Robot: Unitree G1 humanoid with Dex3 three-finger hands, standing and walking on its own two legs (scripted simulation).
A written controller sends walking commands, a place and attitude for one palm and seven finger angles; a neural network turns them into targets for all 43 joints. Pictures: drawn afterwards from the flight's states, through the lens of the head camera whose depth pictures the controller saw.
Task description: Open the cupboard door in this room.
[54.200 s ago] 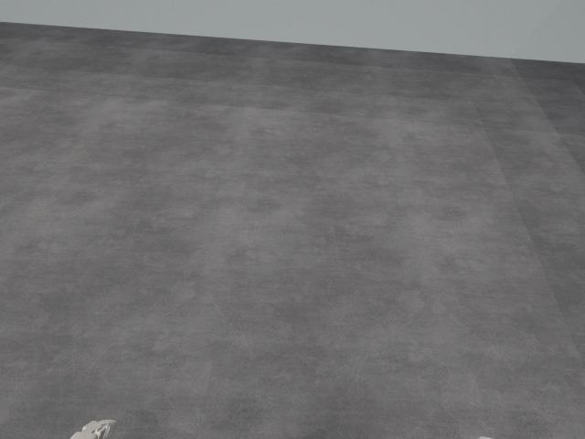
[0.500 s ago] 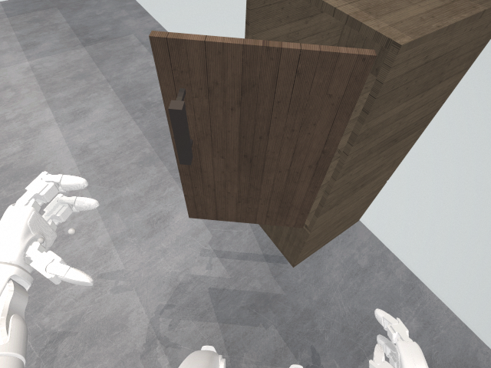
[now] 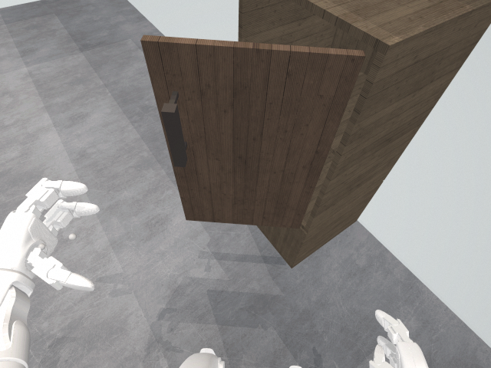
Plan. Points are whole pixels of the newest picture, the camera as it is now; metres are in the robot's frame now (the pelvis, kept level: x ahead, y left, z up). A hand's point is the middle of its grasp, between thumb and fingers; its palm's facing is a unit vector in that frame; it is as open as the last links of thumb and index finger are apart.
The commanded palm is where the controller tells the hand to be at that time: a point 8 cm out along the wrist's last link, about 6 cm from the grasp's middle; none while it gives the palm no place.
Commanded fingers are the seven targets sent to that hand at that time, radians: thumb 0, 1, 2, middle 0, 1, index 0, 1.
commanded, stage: move the hooked fingers beside the handle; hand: left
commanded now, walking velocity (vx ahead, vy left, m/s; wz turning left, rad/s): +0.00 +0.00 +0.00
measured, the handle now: (177, 130) +0.54 +0.17 +0.04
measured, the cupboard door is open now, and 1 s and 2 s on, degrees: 51 51 51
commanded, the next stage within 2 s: none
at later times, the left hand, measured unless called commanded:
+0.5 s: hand (98, 203) +0.35 +0.26 +0.06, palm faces +0.01 -1.00 -0.02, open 14.0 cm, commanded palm +0.32 +0.31 +0.06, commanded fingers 0.00 -0.50 0.30 -0.30 -1.20 -0.30 -1.20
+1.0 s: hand (121, 175) +0.41 +0.24 +0.06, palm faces -0.01 -1.00 -0.01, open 14.0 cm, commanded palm +0.39 +0.29 +0.06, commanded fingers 0.00 -0.50 0.30 -0.30 -1.20 -0.30 -1.20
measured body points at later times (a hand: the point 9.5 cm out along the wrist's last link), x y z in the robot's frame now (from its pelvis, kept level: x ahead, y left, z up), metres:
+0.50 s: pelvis +0.00 -0.01 +0.00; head +0.07 +0.00 +0.44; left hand +0.34 +0.31 +0.07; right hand +0.12 -0.27 -0.09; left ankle +0.03 +0.08 -0.69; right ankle -0.01 -0.12 -0.69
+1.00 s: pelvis +0.01 +0.00 -0.01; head +0.09 +0.01 +0.44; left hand +0.40 +0.30 +0.06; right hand +0.09 -0.27 -0.11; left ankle +0.03 +0.08 -0.69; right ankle -0.01 -0.12 -0.69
